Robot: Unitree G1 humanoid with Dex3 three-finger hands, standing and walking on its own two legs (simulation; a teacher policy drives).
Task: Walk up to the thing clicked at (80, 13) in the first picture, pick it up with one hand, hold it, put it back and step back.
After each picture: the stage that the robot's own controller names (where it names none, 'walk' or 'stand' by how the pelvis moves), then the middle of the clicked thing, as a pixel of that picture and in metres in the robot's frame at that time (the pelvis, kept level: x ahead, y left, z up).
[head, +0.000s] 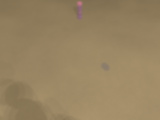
stand; (79, 10) +2.16 +0.08 -0.66
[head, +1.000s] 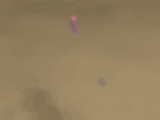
walk; (74, 25) +2.04 +0.25 -0.64
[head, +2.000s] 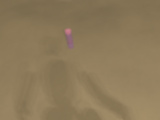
walk; (69, 39) +1.49 +0.28 -0.65
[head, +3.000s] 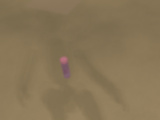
walk; (65, 68) +1.04 +0.26 -0.65
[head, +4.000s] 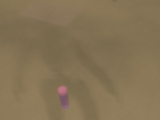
walk; (63, 98) +0.70 +0.21 -0.64
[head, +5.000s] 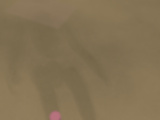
stand; out of the picture +0.45 +0.19 -0.63
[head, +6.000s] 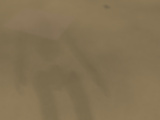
stand; out of the picture +0.40 +0.21 -0.66
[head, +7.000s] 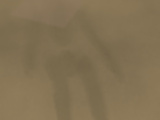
stand; out of the picture +0.35 +0.23 -0.64
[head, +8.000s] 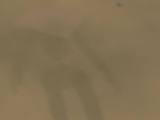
stand; out of the picture +0.36 +0.17 -0.63
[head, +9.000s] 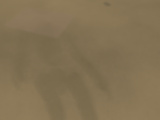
stand; out of the picture +0.43 +0.21 -0.63
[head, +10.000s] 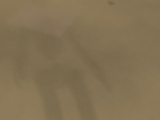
stand; out of the picture +0.40 +0.18 -0.64
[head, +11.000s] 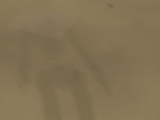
stand; out of the picture +0.40 +0.20 -0.66
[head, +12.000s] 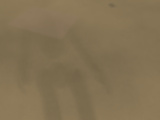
stand; out of the picture +0.39 +0.20 -0.66
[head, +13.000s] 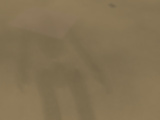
stand; out of the picture +0.39 +0.19 -0.66
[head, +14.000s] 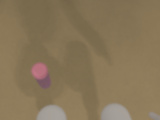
go down; (42, 77) +0.45 +0.19 -0.38
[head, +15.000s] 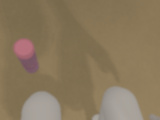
go down; (28, 58) +0.48 +0.21 -0.27
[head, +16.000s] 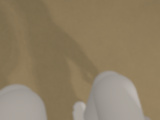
close in; out of the picture +0.47 +0.25 -0.18
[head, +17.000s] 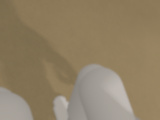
close; out of the picture +0.46 +0.27 -0.16
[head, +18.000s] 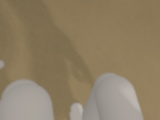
lift; out of the picture +0.40 +0.26 -0.12
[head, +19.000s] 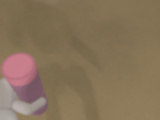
lift; (30, 90) +0.32 +0.17 +0.05
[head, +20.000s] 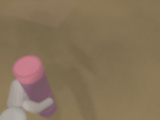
hold; (39, 91) +0.33 +0.16 +0.05
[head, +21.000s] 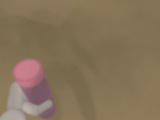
hold; (38, 93) +0.32 +0.16 +0.04
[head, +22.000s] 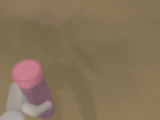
crouch; (38, 94) +0.31 +0.16 +0.05
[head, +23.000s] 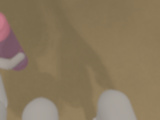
crouch; (7, 47) +0.46 +0.21 -0.04
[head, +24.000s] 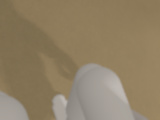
lower; out of the picture +0.45 +0.28 -0.17
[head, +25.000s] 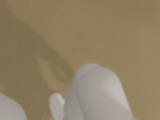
lower; out of the picture +0.47 +0.28 -0.17
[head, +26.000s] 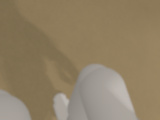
lower; out of the picture +0.46 +0.28 -0.17
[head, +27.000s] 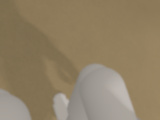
lower; out of the picture +0.45 +0.28 -0.17
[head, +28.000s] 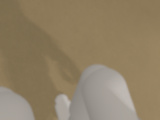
loosen; out of the picture +0.45 +0.28 -0.16
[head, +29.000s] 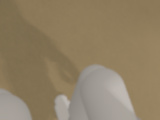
withdraw; out of the picture +0.45 +0.27 -0.17
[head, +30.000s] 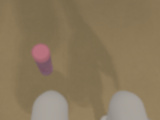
walk; (44, 62) +0.48 +0.20 -0.29
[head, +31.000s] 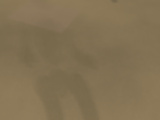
stand; out of the picture +0.39 +0.16 -0.59
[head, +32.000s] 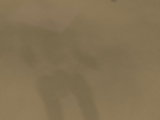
stand; out of the picture +0.40 +0.18 -0.60
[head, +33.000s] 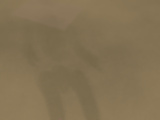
stand; out of the picture +0.40 +0.17 -0.60
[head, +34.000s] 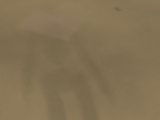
stand; out of the picture +0.42 +0.18 -0.66
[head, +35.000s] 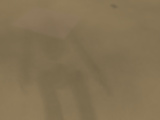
stand; out of the picture +0.38 +0.18 -0.66
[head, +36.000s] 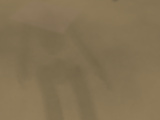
walk; out of the picture +0.38 +0.18 -0.66
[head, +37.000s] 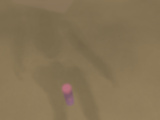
walk; (68, 95) +0.62 +0.17 -0.64
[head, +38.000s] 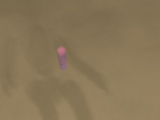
walk; (62, 59) +1.00 +0.22 -0.63
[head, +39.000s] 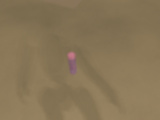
stand; (72, 63) +1.03 +0.16 -0.63
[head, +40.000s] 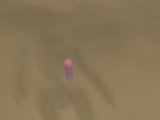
stand; (69, 70) +1.00 +0.17 -0.66
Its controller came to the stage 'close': yes
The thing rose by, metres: 0.68
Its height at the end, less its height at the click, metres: +0.00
